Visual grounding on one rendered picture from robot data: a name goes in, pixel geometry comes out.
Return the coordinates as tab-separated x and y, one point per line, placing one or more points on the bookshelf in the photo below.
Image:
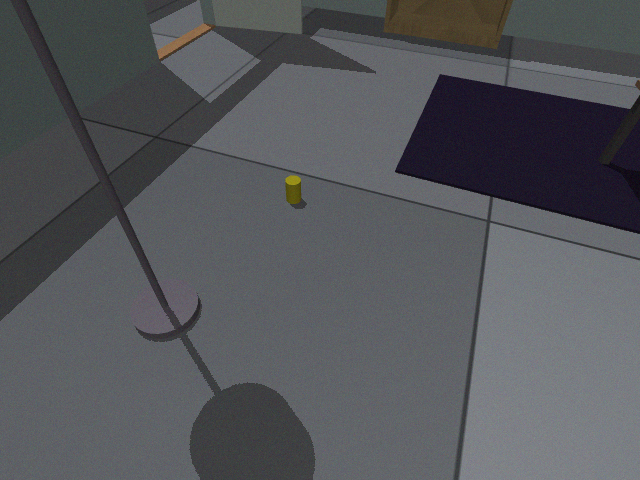
472	22

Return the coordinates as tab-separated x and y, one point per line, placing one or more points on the can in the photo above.
293	189

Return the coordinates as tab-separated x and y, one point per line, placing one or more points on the coffee table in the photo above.
622	132

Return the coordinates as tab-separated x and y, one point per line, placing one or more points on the floor lamp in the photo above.
165	308

